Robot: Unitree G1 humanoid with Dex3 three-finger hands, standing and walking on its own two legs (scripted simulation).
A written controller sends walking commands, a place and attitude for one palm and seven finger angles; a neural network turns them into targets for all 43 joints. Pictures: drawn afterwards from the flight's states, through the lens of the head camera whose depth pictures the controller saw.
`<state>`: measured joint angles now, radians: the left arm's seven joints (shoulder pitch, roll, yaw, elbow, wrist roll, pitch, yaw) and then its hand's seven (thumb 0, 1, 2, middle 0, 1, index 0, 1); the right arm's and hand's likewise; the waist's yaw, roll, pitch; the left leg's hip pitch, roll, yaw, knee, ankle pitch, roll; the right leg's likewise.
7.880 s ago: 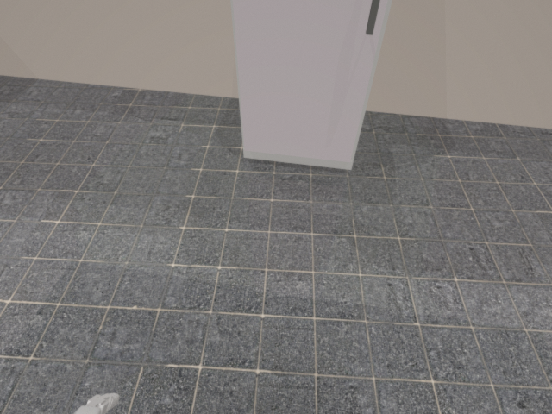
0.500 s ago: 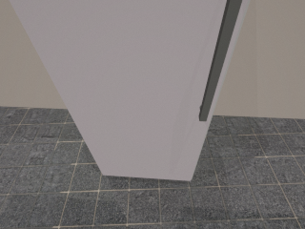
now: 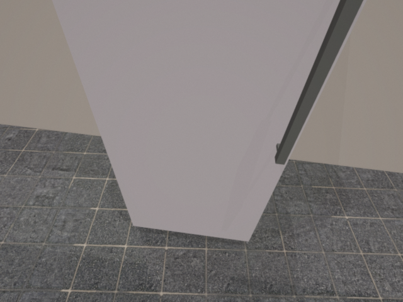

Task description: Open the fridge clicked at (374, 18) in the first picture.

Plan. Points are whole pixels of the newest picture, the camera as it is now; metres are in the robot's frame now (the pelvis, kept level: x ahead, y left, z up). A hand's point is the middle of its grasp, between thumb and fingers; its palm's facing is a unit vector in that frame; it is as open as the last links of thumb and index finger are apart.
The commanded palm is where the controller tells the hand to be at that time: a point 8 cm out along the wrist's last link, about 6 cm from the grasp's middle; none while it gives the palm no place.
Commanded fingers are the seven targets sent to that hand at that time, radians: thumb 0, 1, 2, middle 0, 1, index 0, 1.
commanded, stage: come to a stop and stand still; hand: right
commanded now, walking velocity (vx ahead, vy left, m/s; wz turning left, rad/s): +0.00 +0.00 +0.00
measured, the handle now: (310, 80) +0.50 -0.17 +0.22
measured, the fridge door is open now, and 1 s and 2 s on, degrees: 0 0 0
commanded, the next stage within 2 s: look again from close up in 0.96 s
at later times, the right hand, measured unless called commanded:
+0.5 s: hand out of the picture +0.00 -0.17 -0.15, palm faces +0.02 +0.98 -0.22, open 7.4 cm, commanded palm none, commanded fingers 0.00 -0.90 -0.90 0.20 0.30 0.20 0.30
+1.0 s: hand out of the picture +0.01 -0.17 -0.16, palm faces +0.03 +0.98 -0.19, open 7.4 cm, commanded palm none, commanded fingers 0.00 -0.90 -0.90 0.20 0.30 0.20 0.30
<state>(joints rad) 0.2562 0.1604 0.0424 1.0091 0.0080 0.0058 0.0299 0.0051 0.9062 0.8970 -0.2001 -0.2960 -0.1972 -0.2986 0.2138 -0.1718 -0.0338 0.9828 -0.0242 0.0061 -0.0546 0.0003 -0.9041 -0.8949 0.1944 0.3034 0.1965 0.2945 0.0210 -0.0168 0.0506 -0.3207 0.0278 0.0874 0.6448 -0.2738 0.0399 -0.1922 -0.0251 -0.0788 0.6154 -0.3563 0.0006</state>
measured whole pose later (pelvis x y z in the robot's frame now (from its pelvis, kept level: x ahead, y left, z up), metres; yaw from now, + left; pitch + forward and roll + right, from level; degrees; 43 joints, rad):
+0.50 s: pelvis -0.01 +0.01 +0.01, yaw +0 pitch -1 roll -1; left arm 0.42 0.15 -0.01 1.10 0.02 0.00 0.02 0.00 0.91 0.90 -0.20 -0.30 -0.20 -0.30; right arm 0.30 -0.16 -0.01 1.07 -0.01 0.00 -0.02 0.00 -0.91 -0.89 0.20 0.30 0.20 0.29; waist 0.02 -0.02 0.03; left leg -0.29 0.02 0.09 0.48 -0.17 0.04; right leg -0.17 -0.02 -0.08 0.46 -0.27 0.01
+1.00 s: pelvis +0.01 -0.01 +0.02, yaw +0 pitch -2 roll -1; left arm 0.30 0.12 -0.01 1.13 0.01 -0.03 0.03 0.01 0.92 0.90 -0.20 -0.30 -0.20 -0.30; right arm 0.29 -0.13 0.01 1.13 -0.02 -0.02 -0.04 0.01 -0.91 -0.89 0.20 0.30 0.20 0.29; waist -0.01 -0.01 0.04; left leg -0.24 0.03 0.08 0.47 -0.20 0.02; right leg -0.11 -0.01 -0.08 0.44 -0.30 -0.01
